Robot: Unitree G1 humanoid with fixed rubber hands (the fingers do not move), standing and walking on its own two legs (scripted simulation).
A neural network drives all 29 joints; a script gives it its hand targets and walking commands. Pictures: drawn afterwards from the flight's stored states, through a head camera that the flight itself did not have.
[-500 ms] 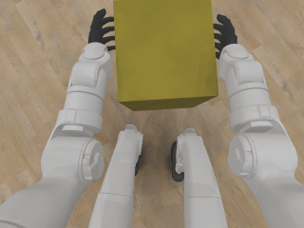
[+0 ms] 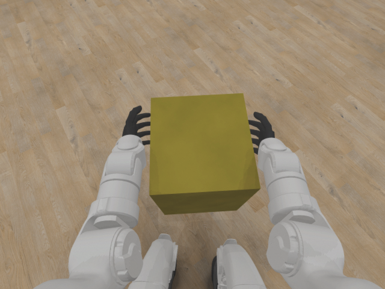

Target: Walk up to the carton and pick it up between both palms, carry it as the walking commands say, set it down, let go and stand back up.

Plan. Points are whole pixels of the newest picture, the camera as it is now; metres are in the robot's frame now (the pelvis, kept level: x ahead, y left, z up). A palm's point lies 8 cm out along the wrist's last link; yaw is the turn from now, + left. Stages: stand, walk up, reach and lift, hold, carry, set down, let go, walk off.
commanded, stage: reach and lift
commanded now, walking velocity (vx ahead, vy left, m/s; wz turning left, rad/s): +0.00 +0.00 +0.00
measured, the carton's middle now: (199, 161) +0.41 +0.00 -0.07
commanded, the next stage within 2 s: none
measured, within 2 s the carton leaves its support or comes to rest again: neither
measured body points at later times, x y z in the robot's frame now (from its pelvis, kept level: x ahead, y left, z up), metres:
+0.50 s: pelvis +0.06 +0.00 +0.06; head +0.06 -0.01 +0.51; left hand +0.41 +0.15 +0.08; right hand +0.41 -0.14 +0.07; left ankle +0.11 +0.12 -0.65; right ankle +0.10 -0.12 -0.65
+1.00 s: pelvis +0.06 +0.00 +0.07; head -0.02 +0.00 +0.51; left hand +0.39 +0.16 +0.14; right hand +0.39 -0.13 +0.13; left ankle +0.11 +0.12 -0.65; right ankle +0.10 -0.12 -0.65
